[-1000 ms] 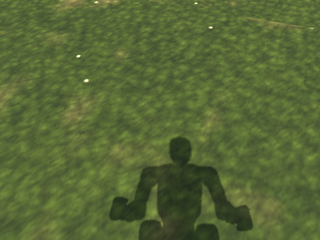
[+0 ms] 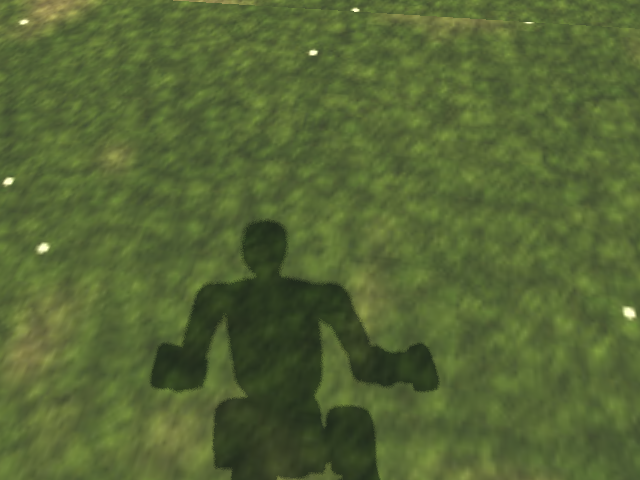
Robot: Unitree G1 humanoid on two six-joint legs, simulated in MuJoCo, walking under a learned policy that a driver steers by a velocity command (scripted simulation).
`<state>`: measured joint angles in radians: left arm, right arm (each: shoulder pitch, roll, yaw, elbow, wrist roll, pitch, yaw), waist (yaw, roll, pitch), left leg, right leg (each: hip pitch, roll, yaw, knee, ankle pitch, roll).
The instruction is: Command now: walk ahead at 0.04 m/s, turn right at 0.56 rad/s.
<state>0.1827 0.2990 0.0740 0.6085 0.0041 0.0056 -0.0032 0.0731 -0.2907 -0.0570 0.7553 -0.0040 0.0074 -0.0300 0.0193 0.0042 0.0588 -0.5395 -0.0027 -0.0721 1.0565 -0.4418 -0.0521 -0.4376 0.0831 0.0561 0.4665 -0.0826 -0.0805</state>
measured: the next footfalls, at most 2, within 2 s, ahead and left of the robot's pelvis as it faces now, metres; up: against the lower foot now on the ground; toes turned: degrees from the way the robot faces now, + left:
left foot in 0.24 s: +0.10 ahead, +0.16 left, +0.00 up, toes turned -15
right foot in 0.66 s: -0.01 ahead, -0.09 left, +0.00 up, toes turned -26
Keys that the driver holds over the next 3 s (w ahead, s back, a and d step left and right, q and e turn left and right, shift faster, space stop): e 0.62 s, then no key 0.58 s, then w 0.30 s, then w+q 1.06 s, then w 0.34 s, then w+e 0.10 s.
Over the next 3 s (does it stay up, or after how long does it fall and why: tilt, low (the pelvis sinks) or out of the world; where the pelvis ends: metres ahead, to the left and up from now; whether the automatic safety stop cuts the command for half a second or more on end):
stays up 0.82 -0.09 0.00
